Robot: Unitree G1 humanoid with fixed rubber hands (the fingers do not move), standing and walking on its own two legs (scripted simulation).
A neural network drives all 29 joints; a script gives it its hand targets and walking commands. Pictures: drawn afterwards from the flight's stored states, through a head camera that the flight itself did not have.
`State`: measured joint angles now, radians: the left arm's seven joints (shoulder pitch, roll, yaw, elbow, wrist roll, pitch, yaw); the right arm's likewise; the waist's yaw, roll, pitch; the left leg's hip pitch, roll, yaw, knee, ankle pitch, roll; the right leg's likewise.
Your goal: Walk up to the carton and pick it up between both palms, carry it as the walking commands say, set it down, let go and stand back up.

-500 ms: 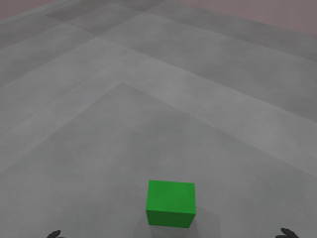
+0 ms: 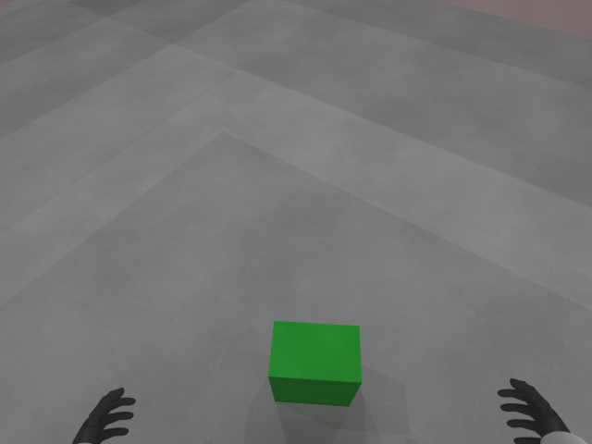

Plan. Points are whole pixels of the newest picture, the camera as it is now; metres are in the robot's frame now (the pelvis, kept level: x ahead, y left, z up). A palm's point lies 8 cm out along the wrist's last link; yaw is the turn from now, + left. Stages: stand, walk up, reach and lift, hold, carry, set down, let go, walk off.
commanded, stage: reach and lift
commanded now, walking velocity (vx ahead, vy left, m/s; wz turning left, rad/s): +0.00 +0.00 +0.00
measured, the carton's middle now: (313, 366) +0.39 -0.01 -0.62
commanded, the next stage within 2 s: none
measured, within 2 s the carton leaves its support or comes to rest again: neither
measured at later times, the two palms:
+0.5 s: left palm (149, 381) +0.23 +0.26 -0.13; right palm (479, 373) +0.25 -0.26 -0.14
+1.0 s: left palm (206, 315) +0.36 +0.21 -0.19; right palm (438, 318) +0.36 -0.23 -0.19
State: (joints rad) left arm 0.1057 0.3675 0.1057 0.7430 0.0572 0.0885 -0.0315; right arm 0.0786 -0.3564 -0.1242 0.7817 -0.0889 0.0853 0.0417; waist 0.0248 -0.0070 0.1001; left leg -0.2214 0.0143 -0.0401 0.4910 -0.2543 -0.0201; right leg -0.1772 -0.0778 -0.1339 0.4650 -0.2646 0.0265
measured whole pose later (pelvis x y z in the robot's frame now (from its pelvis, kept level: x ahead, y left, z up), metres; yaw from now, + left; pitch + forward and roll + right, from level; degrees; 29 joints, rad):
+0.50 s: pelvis -0.05 -0.01 -0.05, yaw -4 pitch +12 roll +1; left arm -0.25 0.31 0.19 0.60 -0.04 0.25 -0.05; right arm -0.34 -0.26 -0.13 0.62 -0.04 0.29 0.00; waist 0.06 0.00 0.13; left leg -0.74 0.05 0.01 0.90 -0.36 -0.04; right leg -0.75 -0.06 -0.05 0.91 -0.37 0.01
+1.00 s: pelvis -0.09 +0.00 -0.10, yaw -5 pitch +32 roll +0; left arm -0.89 0.28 0.24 0.87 -0.07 0.19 0.01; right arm -0.94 -0.31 -0.20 0.89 0.00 0.22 -0.01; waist 0.05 -0.01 0.04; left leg -1.31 0.06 0.02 1.07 -0.31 -0.02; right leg -1.32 -0.06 -0.02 1.07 -0.30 0.01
